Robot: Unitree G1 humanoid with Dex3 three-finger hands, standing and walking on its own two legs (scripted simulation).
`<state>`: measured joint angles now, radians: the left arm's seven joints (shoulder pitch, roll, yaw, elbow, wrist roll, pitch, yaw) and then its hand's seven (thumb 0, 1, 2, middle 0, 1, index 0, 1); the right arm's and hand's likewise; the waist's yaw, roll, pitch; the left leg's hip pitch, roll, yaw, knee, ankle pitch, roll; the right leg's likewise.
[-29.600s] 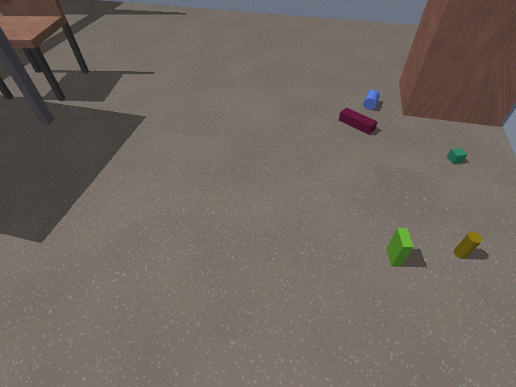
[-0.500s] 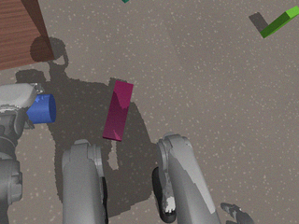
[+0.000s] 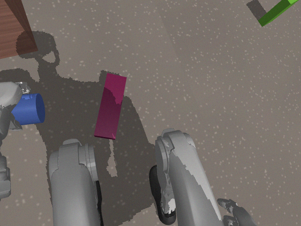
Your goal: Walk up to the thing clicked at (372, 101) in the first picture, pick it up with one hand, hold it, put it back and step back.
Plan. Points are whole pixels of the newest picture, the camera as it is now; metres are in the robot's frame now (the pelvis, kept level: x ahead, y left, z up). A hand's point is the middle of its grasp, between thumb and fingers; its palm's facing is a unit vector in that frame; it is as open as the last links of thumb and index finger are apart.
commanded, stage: lower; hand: left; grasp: from above
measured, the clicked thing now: (16, 110) +0.42 +0.34 -0.21
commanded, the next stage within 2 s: rest in 0.10 s
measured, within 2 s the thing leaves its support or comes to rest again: rests again in 1.78 s
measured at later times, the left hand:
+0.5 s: hand (21, 111) +0.42 +0.33 -0.23, palm faces -0.46 -0.11 -0.88, open 10.8 cm
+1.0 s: hand (27, 113) +0.42 +0.33 -0.26, palm faces -0.44 -0.11 -0.89, open 10.9 cm
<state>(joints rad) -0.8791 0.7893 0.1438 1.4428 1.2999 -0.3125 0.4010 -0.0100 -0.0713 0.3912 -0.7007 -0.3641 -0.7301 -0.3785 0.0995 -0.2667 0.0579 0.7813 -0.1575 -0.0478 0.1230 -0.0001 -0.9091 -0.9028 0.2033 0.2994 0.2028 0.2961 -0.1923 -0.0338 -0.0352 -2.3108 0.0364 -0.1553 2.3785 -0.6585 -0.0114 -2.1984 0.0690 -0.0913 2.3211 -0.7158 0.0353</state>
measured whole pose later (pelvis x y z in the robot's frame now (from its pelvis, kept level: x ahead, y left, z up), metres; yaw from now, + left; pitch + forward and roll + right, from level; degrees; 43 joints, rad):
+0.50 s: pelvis +0.01 +0.00 -0.03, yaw -2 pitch +31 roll -9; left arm -0.87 0.86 0.21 1.52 1.33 -0.32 0.50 -0.01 -0.06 0.38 -0.69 -0.37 -0.72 -0.38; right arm 0.06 -0.27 0.11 0.78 -0.21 -0.07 0.14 0.00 -0.90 -0.90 0.20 0.30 0.20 0.30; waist -0.23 -0.08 0.03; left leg -2.36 0.04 -0.20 2.49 -0.68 -0.02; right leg -2.25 0.09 -0.12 2.42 -0.73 0.04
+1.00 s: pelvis +0.00 +0.00 -0.05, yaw -4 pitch +27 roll -11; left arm -0.87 0.92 0.21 1.61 1.36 -0.32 0.59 -0.01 -0.07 0.40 -0.67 -0.42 -0.70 -0.43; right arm 0.05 -0.28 0.18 0.78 -0.27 -0.12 0.17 0.00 -0.89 -0.90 0.20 0.30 0.20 0.30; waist -0.27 -0.12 0.06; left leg -2.37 0.04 -0.24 2.57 -0.69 -0.02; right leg -2.25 0.10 -0.15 2.45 -0.71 0.05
